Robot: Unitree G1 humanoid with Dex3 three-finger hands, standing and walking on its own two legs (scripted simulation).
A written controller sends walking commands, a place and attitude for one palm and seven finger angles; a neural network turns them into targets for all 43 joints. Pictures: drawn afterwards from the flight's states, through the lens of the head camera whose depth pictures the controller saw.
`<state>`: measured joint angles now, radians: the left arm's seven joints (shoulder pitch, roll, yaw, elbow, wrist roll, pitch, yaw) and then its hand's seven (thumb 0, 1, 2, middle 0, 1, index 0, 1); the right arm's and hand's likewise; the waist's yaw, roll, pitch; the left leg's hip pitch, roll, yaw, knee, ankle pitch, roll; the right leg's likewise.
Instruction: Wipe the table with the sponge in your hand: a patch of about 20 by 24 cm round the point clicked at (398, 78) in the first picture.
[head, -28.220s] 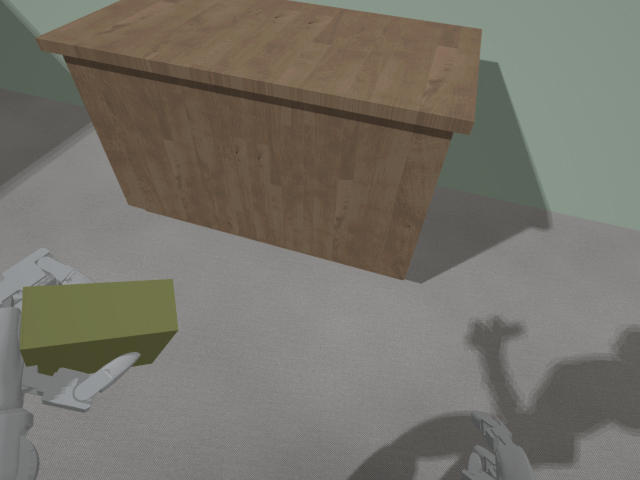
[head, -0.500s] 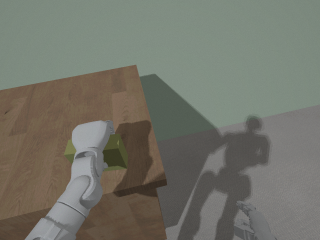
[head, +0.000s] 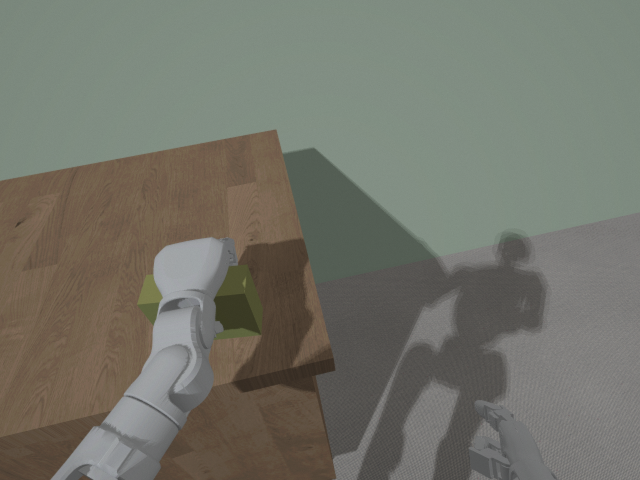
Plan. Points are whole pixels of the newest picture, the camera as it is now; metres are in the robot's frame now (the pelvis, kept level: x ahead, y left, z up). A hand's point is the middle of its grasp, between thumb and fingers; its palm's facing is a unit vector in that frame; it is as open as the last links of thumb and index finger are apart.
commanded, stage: slide across to the third lane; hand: left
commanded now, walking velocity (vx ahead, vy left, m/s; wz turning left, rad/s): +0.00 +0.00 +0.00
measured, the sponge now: (209, 313) +0.31 +0.22 +0.04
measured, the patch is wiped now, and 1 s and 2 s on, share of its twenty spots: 0.80 0.80 0.90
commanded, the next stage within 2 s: wipe forward along the third lane in 0.10 s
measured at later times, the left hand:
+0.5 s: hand (213, 281) +0.33 +0.21 +0.08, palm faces -0.01 -0.01 -1.00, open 9.2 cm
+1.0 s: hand (224, 251) +0.39 +0.21 +0.09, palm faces -0.08 +0.04 -1.00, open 9.3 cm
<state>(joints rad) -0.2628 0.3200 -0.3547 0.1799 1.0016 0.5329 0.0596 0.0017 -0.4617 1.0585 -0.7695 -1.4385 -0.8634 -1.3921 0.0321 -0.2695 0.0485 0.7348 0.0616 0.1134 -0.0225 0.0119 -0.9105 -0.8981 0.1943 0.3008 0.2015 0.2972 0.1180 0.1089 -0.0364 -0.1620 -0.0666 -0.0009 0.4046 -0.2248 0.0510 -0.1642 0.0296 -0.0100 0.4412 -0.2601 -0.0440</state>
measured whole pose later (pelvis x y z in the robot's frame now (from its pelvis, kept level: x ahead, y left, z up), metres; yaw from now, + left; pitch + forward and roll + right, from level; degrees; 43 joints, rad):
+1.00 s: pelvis -0.03 -0.03 -0.01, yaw +1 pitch +5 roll +1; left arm -0.71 0.41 -0.22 0.83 0.98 0.28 0.08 0.01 -0.55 1.09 -0.85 -1.32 -0.91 -1.37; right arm 0.18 -0.29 0.03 0.78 0.07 0.10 -0.10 0.01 -0.91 -0.90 0.20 0.30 0.20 0.30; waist 0.01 0.06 -0.07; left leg -0.38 -0.03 -0.02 0.53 -0.23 0.01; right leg -0.37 0.07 -0.04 0.53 -0.25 -0.09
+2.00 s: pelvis +0.00 +0.00 -0.01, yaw -2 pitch +12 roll -1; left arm -0.95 0.51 -0.12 1.11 1.04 0.20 0.11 0.00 -0.56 1.11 -0.84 -1.35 -0.91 -1.41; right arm 0.28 -0.28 0.01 0.76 0.06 0.12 -0.07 0.01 -0.91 -0.90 0.20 0.30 0.20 0.30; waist -0.07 0.05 -0.11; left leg -0.50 -0.03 0.01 0.58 -0.29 0.05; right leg -0.48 0.06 0.00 0.54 -0.28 -0.04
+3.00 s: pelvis +0.04 +0.02 +0.00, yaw -2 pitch +4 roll +0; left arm -0.36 0.33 -0.30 0.28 0.99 0.54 0.11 0.02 -0.42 1.03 -0.69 -1.48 -0.79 -1.50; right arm 0.03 -0.26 0.06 0.68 0.08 0.16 0.01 0.01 -0.91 -0.90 0.19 0.30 0.20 0.30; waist 0.08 0.08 -0.10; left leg -0.22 -0.07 0.03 0.46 -0.31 0.07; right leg -0.22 0.03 0.03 0.46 -0.31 -0.02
